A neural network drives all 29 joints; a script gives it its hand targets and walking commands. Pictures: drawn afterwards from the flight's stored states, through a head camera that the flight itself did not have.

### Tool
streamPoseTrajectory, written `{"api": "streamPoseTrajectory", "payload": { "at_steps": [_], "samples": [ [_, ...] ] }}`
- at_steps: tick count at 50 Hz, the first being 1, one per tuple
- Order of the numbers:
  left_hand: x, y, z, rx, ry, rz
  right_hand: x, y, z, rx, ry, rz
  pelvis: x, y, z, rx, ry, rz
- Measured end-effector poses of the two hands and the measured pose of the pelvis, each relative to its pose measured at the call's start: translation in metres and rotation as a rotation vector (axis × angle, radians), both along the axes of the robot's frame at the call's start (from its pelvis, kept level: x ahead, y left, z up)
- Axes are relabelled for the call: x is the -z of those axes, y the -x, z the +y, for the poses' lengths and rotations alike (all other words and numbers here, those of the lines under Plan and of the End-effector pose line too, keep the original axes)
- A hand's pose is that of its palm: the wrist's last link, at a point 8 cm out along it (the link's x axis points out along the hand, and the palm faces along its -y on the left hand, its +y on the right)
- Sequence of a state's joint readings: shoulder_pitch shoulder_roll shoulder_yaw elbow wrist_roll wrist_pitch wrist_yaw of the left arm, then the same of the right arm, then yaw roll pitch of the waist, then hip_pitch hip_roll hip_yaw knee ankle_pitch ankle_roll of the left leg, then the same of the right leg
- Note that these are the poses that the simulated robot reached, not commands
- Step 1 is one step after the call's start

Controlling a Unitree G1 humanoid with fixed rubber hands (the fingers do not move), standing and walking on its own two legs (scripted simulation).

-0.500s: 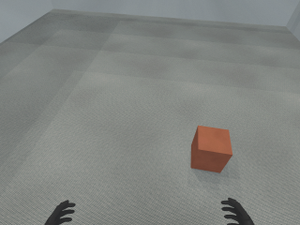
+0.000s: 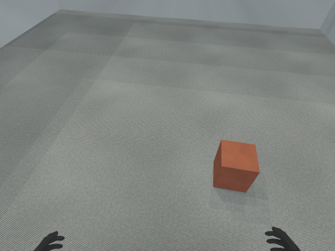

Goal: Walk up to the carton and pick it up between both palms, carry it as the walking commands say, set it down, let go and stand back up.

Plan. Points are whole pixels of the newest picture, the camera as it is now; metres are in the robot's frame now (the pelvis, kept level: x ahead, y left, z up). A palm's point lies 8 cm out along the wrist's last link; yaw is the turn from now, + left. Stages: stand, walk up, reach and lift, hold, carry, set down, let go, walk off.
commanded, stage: stand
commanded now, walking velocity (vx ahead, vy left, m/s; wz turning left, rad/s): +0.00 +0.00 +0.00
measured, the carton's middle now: (233, 166) +0.75 -0.45 -0.63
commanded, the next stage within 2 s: walk up in 0.66 s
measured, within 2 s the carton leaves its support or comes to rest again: neither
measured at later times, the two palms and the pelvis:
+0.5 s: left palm out of the picture +0.12 +0.31 -0.07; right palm out of the picture +0.12 -0.30 -0.07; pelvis +0.00 +0.00 +0.02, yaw +0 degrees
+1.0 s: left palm out of the picture +0.14 +0.26 -0.08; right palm out of the picture +0.03 -0.35 -0.07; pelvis +0.01 -0.03 +0.03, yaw -4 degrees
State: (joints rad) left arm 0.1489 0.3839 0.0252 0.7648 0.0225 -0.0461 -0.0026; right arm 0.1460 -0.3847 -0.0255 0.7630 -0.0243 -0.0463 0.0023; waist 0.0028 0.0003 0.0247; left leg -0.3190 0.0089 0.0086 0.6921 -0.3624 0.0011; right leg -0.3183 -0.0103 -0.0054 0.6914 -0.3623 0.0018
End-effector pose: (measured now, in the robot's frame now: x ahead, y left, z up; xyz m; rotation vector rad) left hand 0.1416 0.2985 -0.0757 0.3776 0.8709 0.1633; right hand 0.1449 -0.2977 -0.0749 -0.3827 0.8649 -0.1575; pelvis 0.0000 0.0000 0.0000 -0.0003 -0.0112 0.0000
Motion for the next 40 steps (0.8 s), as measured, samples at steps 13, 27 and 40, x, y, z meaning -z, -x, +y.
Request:
{"api": "streamPoseTrajectory", "payload": {
  "at_steps": [13,27,40],
  "samples": [
    [-0.001,0.011,0.004,-0.022,0.001,0.066,0.000,0.012,-0.003,0.023,-0.003,0.069,-0.010,0.000,0.000,0.001,-0.001,-0.015],
    [-0.004,0.021,0.008,-0.043,-0.001,0.128,-0.003,0.023,-0.008,0.051,-0.005,0.132,-0.021,0.001,0.000,0.002,-0.001,-0.027],
    [-0.002,0.035,0.011,-0.065,-0.005,0.186,-0.001,0.039,-0.013,0.081,0.000,0.192,-0.025,0.003,0.000,0.003,-0.001,-0.031]
  ]
}}
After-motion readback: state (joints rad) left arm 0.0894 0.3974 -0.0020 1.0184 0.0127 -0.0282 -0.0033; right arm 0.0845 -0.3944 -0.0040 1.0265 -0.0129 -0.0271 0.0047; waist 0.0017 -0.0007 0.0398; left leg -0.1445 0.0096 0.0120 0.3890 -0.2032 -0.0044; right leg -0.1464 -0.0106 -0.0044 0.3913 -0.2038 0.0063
